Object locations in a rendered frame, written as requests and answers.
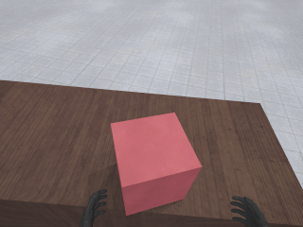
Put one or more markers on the left robot hand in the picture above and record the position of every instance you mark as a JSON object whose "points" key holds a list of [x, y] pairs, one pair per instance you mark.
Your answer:
{"points": [[88, 216]]}

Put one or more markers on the pedestal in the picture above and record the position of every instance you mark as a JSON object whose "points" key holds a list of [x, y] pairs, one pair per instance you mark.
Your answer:
{"points": [[57, 149]]}

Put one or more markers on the right robot hand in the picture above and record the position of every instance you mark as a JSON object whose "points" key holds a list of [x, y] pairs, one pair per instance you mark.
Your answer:
{"points": [[254, 217]]}

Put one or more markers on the carton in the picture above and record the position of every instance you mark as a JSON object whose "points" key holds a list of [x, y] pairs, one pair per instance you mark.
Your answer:
{"points": [[156, 163]]}

